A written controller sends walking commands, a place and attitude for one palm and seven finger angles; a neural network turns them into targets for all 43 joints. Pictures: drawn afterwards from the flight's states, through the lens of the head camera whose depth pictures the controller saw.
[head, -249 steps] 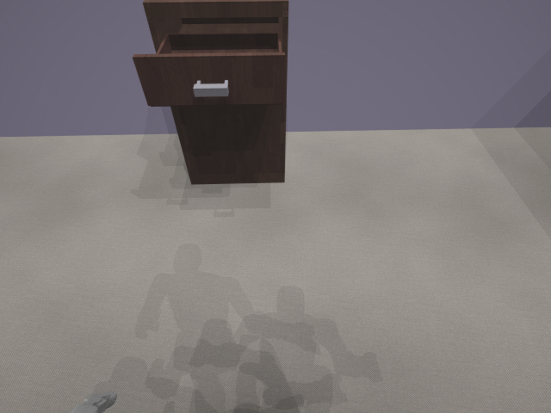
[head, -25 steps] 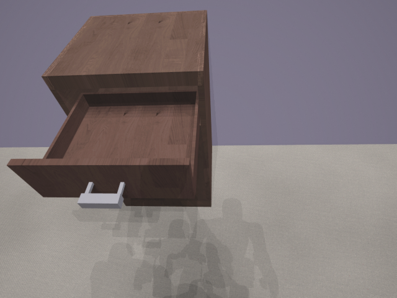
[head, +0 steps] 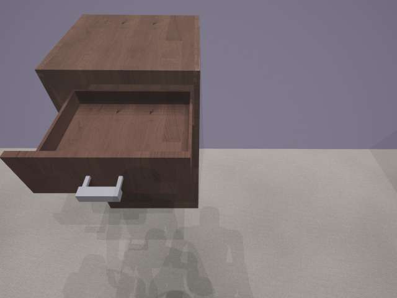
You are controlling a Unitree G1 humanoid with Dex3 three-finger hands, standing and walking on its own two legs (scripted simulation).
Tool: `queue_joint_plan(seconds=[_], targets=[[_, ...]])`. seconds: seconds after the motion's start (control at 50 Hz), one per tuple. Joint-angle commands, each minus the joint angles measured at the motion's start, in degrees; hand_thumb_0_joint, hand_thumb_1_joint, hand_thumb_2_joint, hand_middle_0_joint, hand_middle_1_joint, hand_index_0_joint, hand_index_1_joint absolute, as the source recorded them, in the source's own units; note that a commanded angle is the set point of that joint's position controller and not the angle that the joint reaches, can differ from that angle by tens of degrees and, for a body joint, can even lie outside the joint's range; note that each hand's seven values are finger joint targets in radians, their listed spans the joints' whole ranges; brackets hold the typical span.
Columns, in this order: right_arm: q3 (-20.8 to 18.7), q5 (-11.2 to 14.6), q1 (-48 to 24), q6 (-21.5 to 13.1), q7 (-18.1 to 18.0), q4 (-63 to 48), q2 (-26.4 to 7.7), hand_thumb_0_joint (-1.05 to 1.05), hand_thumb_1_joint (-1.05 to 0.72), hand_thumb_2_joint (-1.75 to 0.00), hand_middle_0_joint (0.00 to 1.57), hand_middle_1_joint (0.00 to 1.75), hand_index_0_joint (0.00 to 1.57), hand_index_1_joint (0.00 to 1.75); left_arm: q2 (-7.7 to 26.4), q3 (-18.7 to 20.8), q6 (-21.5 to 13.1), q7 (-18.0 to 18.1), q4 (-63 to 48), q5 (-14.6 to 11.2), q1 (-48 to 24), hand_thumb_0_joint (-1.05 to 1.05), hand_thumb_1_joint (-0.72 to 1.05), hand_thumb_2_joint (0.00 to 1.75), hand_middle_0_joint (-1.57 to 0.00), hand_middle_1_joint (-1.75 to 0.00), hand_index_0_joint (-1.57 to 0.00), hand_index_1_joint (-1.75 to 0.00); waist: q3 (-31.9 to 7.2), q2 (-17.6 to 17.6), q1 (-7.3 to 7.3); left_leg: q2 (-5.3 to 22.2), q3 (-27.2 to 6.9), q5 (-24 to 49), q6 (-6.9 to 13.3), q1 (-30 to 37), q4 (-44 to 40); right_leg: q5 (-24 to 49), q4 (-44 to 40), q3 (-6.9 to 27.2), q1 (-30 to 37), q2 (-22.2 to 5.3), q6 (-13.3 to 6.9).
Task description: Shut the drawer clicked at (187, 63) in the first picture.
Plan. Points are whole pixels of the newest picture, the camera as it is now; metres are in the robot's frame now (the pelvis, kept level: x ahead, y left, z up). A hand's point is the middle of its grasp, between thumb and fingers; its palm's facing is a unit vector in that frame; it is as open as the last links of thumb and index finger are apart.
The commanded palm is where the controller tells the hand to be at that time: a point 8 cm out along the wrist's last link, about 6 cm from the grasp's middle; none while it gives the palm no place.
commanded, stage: look again from close up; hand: left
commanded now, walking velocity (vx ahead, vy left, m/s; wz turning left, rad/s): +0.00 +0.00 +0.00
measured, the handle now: (101, 186) +0.38 +0.27 -0.04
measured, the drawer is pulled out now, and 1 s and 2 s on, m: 0.30 0.30 0.30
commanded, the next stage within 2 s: shuffle to correct the standing spot in 0.46 s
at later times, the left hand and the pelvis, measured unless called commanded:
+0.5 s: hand out of the picture -0.01 +0.15 -0.17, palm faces +0.06 -0.98 -0.17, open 7.3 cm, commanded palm none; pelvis +0.00 -0.01 +0.00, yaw +1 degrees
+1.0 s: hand out of the picture +0.00 +0.19 -0.18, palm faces +0.07 -0.99 -0.15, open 7.4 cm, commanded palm none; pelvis +0.04 +0.03 -0.01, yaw +1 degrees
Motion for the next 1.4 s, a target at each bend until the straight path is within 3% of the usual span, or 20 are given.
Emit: queue_joint_plan(seconds=[0.0, 0.02, 0.04, 0.08, 0.18, 0.24, 0.54, 0.72, 0.82, 0.86, 0.9, 0.94, 0.98, 1.04, 1.14, 1.2, 1.24, 1.26, 1.3, 1.38], targets=[[-0.4, 1.3, -7.1, -2.6, 1.2, -7.3, -6.6, 0.0, -0.9, -0.9, 0.2, 0.3, 0.2, 0.3, 9.1, -0.2, -4.3, 2.7, 2.0, 0.9, 13.0, 0.0, 0.9, 0.9, -0.2, -0.3, -0.2, -0.3, 4.0, -6.4, 4.6, 1.4, 1.0, 1.0, 0.7, -15.6, 21.5, 39.9, -18.5, 13.2, 12.9, -9.5, -2.8], [-0.2, 0.6, -1.6, -2.0, 1.1, -7.8, -4.0, 0.0, -0.9, -0.9, 0.2, 0.3, 0.2, 0.3, 7.5, -0.8, -4.8, 2.5, 0.7, 0.2, 10.8, 0.0, 0.9, 0.9, -0.2, -0.3, -0.2, -0.3, -3.2, -7.0, 0.54, 2.2, -0.5, -11.9, 1.0, -16.6, 23.7, 53.9, -14.3, 13.1, 17.5, -14.0, -6.0], [-0.2, 0.9, 0.4, -1.6, 1.2, -6.8, -3.2, 0.0, -0.9, -0.9, 0.2, 0.3, 0.2, 0.3, 7.2, -1.6, -4.9, 2.6, -0.5, 0.6, 8.2, 0.0, 0.9, 0.9, -0.2, -0.3, -0.2, -0.3, -7.4, -5.4, -0.01, 1.7, 0.9, -14.5, 0.3, -14.8, 22.3, 52.0, -13.5, 10.9, 19.1, -13.8, -8.1], [-0.5, 1.2, 0.0, -0.9, 1.3, -5.3, -5.2, 0.0, -0.9, -0.9, 0.2, 0.3, 0.2, 0.3, 5.7, -1.2, -5.0, 3.4, -1.1, 0.1, 5.3, 0.0, 0.9, 0.9, -0.2, -0.3, -0.2, -0.3, -10.0, -13.6, -0.73, 2.5, -0.4, -12.4, 0.6, -13.4, 23.7, 50.7, -13.1, 8.9, 20.1, -11.4, -8.6], [0.1, 0.8, 0.7, -0.4, 1.1, -3.5, -4.0, 0.0, -0.9, -0.9, 0.2, 0.3, 0.2, 0.3, 4.8, -1.7, -2.7, 3.1, -3.0, -0.5, -0.2, 0.0, 0.9, 0.9, -0.2, -0.3, -0.2, -0.3, 4.1, 1.9, -2.33, 2.5, -0.2, -0.9, 0.4, -0.7, 6.2, 6.0, -16.2, 7.1, -1.8, -6.5, -6.3], [0.0, 0.5, -0.2, -0.4, 0.9, -3.9, -7.1, 0.0, -0.9, -0.9, 0.2, 0.3, 0.2, 0.3, 2.3, -2.1, -2.4, 2.9, -2.8, -0.2, 2.7, 0.0, 0.9, 0.9, -0.2, -0.3, -0.2, -0.3, 10.3, 4.1, -0.45, 8.2, -7.1, -3.9, 3.5, -10.8, -0.1, 0.1, -17.2, 4.6, 0.0, -2.0, -3.6], [0.9, 1.0, 0.0, -1.4, 0.6, -1.8, -6.9, 0.0, -0.9, -0.9, 0.2, 0.3, 0.2, 0.3, 3.3, -2.3, -3.3, 2.5, -1.8, -0.5, 5.6, 0.0, 0.9, 0.9, -0.2, -0.3, -0.2, -0.3, 3.8, 1.5, -0.05, 5.7, -4.6, 4.1, 2.2, -5.3, -1.2, 9.2, -19.3, 5.4, 6.7, -4.3, -3.8], [0.3, 0.2, 1.6, 0.1, 1.4, -1.9, -5.9, 0.0, -0.9, -0.9, 0.2, 0.3, 0.2, 0.3, 6.3, 0.2, -2.5, 2.5, -2.9, 0.0, 7.6, 0.0, 0.9, 0.9, -0.2, -0.3, -0.2, -0.3, 9.2, -3.5, 0.7, 1.7, 0.8, -7.7, 1.7, -13.0, 10.1, -16.0, -26.4, 14.3, 3.2, -11.5, -8.9], [0.2, 0.3, 5.3, -0.9, 1.5, -1.8, -5.3, 0.0, -0.9, -0.9, 0.2, 0.3, 0.2, 0.3, 5.0, 0.7, -2.3, 2.3, -3.8, 0.2, 7.0, 0.0, 0.9, 0.9, -0.2, -0.3, -0.2, -0.3, 10.5, 0.7, -0.22, 2.0, 0.7, -6.2, 2.5, -9.0, 4.3, -8.9, -18.6, 7.7, 0.8, -8.1, -8.3], [0.0, 0.2, 8.0, -1.2, 1.2, -1.1, -7.1, 0.0, -0.9, -0.9, 0.2, 0.3, 0.2, 0.3, 3.1, 0.3, -2.1, 2.0, -3.8, 0.4, 7.0, 0.0, 0.9, 0.9, -0.2, -0.3, -0.2, -0.3, 10.5, 7.8, -0.82, 6.0, -5.5, -7.6, 4.5, -7.5, -0.7, -7.4, -10.7, 1.5, -1.4, -3.3, -6.4], [-0.4, 0.1, 12.3, -1.7, 0.6, -0.3, -9.5, 0.0, -0.9, -0.9, 0.2, 0.3, 0.2, 0.3, 0.4, -0.5, -2.4, 1.7, -5.1, 0.9, 5.0, 0.0, 0.9, 0.9, -0.2, -0.3, -0.2, -0.3, 8.6, 15.5, -2.25, 14.3, -18.1, -5.9, 10.2, -1.5, -9.1, -7.0, 4.2, -5.5, -8.2, 1.7, -4.0], [0.1, 0.1, 13.0, -2.3, 0.3, -0.4, -8.9, 0.0, -0.9, -0.9, 0.2, 0.3, 0.2, 0.3, 0.7, -0.8, -2.8, 1.4, -6.7, 0.8, 1.0, 0.0, 0.9, 0.9, -0.2, -0.3, -0.2, -0.3, 8.5, 11.1, -2.92, 17.7, -21.5, 6.2, 15.1, 3.8, -9.0, -11.6, 18.2, -2.7, -17.3, -0.2, -4.3], [0.4, 0.0, 10.8, -3.1, 0.4, -1.2, -8.3, 0.0, -0.9, -0.9, 0.2, 0.3, 0.2, 0.3, 0.4, -0.5, -3.3, 0.8, -7.0, 0.3, -0.3, 0.0, 0.9, 0.9, -0.2, -0.3, -0.2, -0.3, 5.2, 5.0, -2.04, 17.1, -17.2, 17.6, 16.1, 6.0, -6.3, -9.3, 19.7, -1.7, -17.1, -2.0, -4.0], [0.4, 0.0, 8.9, -3.6, 0.3, -1.4, -8.7, 0.0, -0.9, -0.9, 0.2, 0.3, 0.2, 0.3, -1.2, -0.9, -3.0, 0.4, -7.4, 0.1, -1.2, 0.0, 0.9, 0.9, -0.2, -0.3, -0.2, -0.3, 2.4, 5.3, -1.21, 14.2, -10.3, 26.7, 14.8, 5.3, -5.1, -5.7, 14.7, -3.7, -12.2, -1.5, -3.2], [0.3, 0.0, 7.8, -3.1, 0.4, -0.6, -8.6, 0.0, -0.9, -0.9, 0.2, 0.3, 0.2, 0.3, -1.0, -0.9, -2.5, 0.5, -8.4, 0.2, -3.2, 0.0, 0.9, 0.9, -0.2, -0.3, -0.2, -0.3, 5.4, 6.1, -0.54, 13.3, -7.8, 19.2, 13.6, -1.7, -5.7, -0.6, 3.8, -4.6, -4.2, -0.3, -3.1], [0.7, 0.9, 6.4, -3.0, 0.1, -0.8, -7.3, 0.0, -0.9, -0.9, 0.2, 0.3, 0.2, 0.3, 0.8, -0.5, -3.3, 1.3, -6.4, 0.1, 2.9, 0.0, 0.9, 0.9, -0.2, -0.3, -0.2, -0.3, 2.2, 0.6, 2.65, 9.4, -3.5, 23.6, 8.1, -6.1, 4.3, 13.7, -10.5, -2.5, 11.2, -0.9, -2.7], [0.8, 1.5, 7.3, -2.8, 0.3, -1.9, -5.4, 0.0, -0.9, -0.9, 0.2, 0.3, 0.2, 0.3, 7.1, 0.3, -4.1, 2.3, -4.0, -0.2, 8.9, 0.0, 0.9, 0.9, -0.2, -0.3, -0.2, -0.3, -3.7, -10.2, 3.01, 0.9, 2.1, -4.2, 2.3, -18.4, 16.0, 42.6, -11.4, 16.5, 25.8, -17.9, -10.6], [0.2, 1.5, 6.6, -1.9, 0.0, -2.2, -5.0, 0.0, -0.9, -0.9, 0.2, 0.3, 0.2, 0.3, 8.7, 0.3, -3.8, 2.4, -4.1, -0.4, 8.4, 0.0, 0.9, 0.9, -0.2, -0.3, -0.2, -0.3, -3.5, -7.9, 2.49, 0.5, 1.0, -20.2, 1.0, -16.5, 23.1, 49.2, -14.8, 18.2, 21.0, -23.4, -15.9], [-0.1, 1.5, 4.3, -0.2, -0.1, -2.6, -3.3, 0.0, -0.9, -0.9, 0.2, 0.3, 0.2, 0.3, 7.7, 0.5, -3.3, 3.2, -5.7, 0.0, 2.8, 0.0, 0.9, 0.9, -0.2, -0.3, -0.2, -0.3, 1.3, -8.3, 0.86, 2.5, -1.0, -21.4, 0.8, -14.9, 27.6, 51.8, -14.7, 15.0, 11.0, -21.2, -16.9], [-0.8, 1.6, 6.8, 0.5, 0.5, -1.6, -2.1, 0.0, -0.9, -0.9, 0.2, 0.3, 0.2, 0.3, 7.9, 0.8, -2.0, 3.1, -8.7, 0.0, -4.0, 0.0, 0.9, 0.9, -0.2, -0.3, -0.2, -0.3, 0.4, -4.5, -2.01, 1.7, 2.2, -5.5, -0.2, -6.1, 11.4, 40.4, -10.9, 5.8, 5.0, -14.0, -11.1]])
